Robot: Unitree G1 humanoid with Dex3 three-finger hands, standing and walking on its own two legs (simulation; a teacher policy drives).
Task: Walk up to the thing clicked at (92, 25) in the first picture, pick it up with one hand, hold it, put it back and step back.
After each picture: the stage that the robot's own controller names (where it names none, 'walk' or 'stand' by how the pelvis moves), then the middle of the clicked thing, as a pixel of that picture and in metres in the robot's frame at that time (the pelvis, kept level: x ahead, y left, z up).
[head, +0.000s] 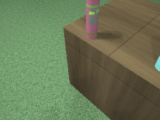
stand; (92, 18) +0.80 -0.03 +0.01
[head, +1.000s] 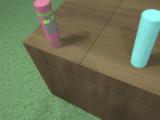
walk; (49, 26) +0.66 +0.20 +0.02
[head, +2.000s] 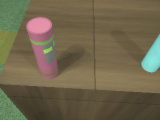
stand; (45, 53) +0.43 +0.15 +0.05
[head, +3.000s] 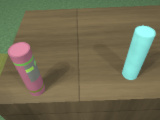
walk; (29, 72) +0.41 +0.23 +0.01
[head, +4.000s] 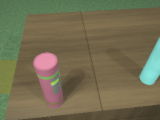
stand; (51, 84) +0.36 +0.13 +0.01
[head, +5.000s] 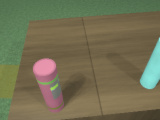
stand; (51, 88) +0.35 +0.14 +0.00
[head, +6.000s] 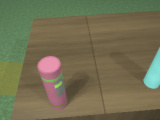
stand; (54, 86) +0.36 +0.13 +0.00
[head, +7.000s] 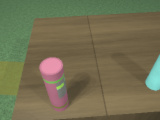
stand; (56, 87) +0.35 +0.12 +0.00
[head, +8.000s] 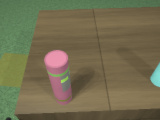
rise first; (60, 81) +0.37 +0.11 +0.01
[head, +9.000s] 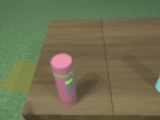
go down; (65, 83) +0.37 +0.11 +0.00
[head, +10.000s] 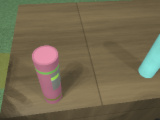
go down; (49, 79) +0.37 +0.10 +0.03
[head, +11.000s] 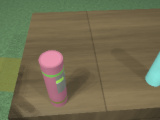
approach; (55, 82) +0.37 +0.10 +0.02
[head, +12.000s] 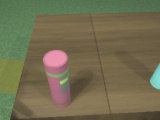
go down; (59, 83) +0.36 +0.10 +0.03
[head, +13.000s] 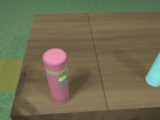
go down; (58, 80) +0.38 +0.10 +0.02
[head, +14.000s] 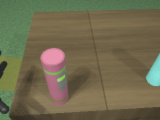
close in; (56, 80) +0.37 +0.10 +0.02
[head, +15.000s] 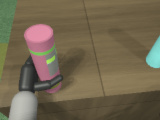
close; (46, 64) +0.39 +0.11 +0.07
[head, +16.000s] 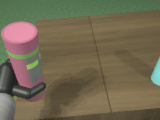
hold; (28, 68) +0.32 +0.16 +0.18
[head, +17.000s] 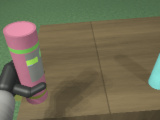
hold; (30, 68) +0.32 +0.16 +0.18
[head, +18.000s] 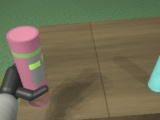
hold; (32, 71) +0.32 +0.16 +0.16
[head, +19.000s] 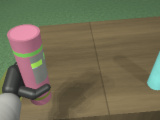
crouch; (34, 70) +0.32 +0.15 +0.17
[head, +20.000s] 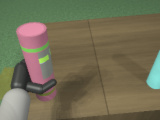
lower; (40, 66) +0.34 +0.13 +0.15
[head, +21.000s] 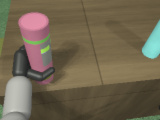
lower; (39, 54) +0.42 +0.12 +0.09
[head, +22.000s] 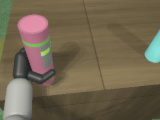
lower; (40, 56) +0.41 +0.12 +0.09
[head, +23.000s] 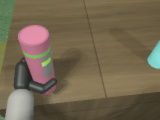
lower; (41, 66) +0.38 +0.13 +0.08
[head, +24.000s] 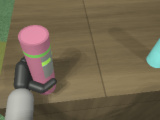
lower; (41, 65) +0.38 +0.13 +0.08
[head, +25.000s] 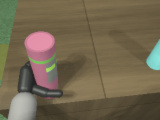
open; (45, 70) +0.37 +0.12 +0.07
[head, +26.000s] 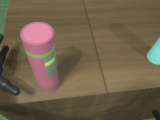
sink last; (44, 64) +0.37 +0.11 +0.09
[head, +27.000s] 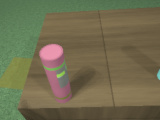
sink last; (58, 77) +0.37 +0.12 +0.05
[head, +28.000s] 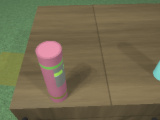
stand; (54, 76) +0.36 +0.12 +0.06
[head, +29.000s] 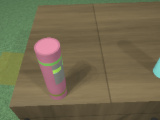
stand; (53, 73) +0.37 +0.12 +0.07
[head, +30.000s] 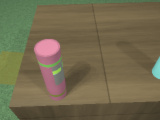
stand; (53, 74) +0.37 +0.12 +0.06
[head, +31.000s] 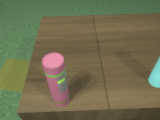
stand; (57, 82) +0.37 +0.12 +0.00
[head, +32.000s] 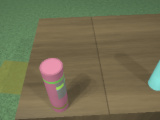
stand; (56, 88) +0.35 +0.12 +0.00
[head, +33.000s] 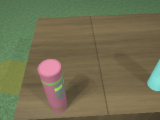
stand; (55, 89) +0.35 +0.12 +0.00
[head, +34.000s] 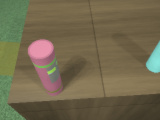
walk; (48, 72) +0.37 +0.14 +0.02
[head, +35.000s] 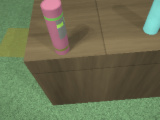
walk; (57, 30) +0.56 +0.14 +0.02
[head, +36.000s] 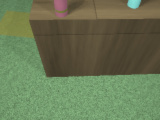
walk; out of the picture +0.83 +0.14 +0.02
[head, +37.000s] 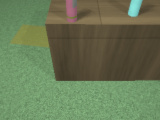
stand; (71, 2) +0.97 +0.11 +0.01
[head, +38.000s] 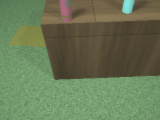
stand; (65, 2) +0.99 +0.13 +0.00
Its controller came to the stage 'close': yes
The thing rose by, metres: 0.17
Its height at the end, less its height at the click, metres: +0.00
